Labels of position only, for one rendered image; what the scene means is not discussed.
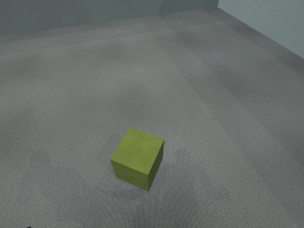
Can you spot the carton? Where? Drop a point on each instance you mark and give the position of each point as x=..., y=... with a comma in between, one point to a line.
x=137, y=158

